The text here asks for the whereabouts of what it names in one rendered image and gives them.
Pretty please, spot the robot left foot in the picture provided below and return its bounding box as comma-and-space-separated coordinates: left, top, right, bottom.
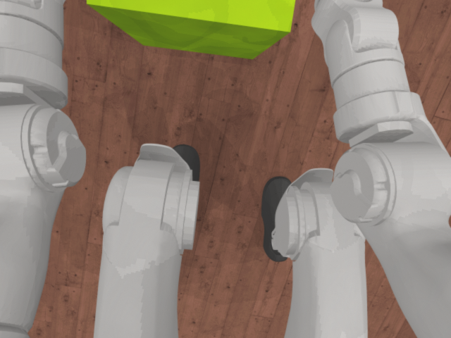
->
173, 144, 200, 181

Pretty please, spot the robot right forearm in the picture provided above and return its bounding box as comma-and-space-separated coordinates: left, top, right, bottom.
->
311, 0, 449, 155

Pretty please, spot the robot right foot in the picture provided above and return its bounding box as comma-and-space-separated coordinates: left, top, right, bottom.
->
261, 176, 291, 262

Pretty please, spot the robot left upper arm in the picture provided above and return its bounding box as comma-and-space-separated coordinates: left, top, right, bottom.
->
0, 104, 86, 338

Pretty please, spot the robot left forearm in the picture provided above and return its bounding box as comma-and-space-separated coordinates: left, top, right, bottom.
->
0, 0, 68, 110

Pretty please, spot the carton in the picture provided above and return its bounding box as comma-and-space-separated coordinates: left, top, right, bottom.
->
87, 0, 295, 59

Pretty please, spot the robot foot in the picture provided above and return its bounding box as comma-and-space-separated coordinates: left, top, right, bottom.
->
173, 144, 200, 181
261, 176, 291, 262

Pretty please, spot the robot right upper arm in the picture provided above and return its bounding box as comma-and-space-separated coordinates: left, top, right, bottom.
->
330, 142, 451, 338

